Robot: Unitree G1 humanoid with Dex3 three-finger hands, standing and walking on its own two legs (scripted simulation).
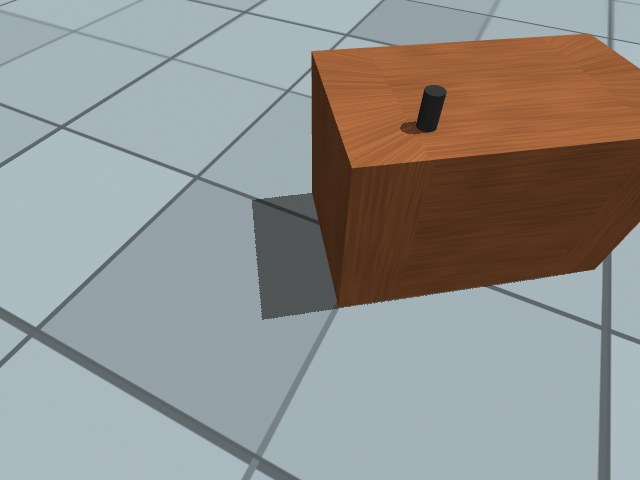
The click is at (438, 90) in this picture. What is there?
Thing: slim round
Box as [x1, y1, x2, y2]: [416, 85, 446, 131]
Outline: 440,86 429,85 426,86 424,89 416,126 420,130 432,131 436,128 446,92 445,89
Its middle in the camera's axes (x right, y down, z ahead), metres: +0.28 -0.33 +1.00
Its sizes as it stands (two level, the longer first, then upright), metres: 0.054 0.054 0.103
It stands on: a support 0.65 m high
